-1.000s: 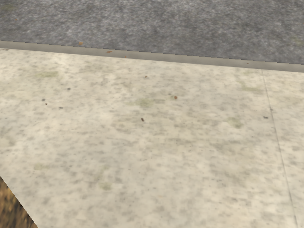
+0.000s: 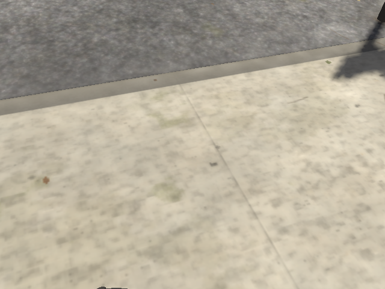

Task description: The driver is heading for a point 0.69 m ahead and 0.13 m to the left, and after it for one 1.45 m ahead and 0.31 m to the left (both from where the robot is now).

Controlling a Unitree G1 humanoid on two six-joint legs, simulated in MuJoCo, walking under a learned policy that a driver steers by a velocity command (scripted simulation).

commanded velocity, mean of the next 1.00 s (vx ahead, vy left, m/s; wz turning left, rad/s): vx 0.38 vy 0.00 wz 0.51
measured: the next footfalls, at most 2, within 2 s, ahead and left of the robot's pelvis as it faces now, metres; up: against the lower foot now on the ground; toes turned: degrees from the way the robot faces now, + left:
right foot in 0.16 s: +0.35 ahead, -0.13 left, +0.00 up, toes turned +11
left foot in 0.58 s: +0.55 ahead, +0.19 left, +0.00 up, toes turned +32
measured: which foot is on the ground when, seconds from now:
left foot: down 0.00-0.16, up 0.18-0.56, down 0.58-1.00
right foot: up 0.00-0.14, down 0.16-0.58, up 0.60-1.00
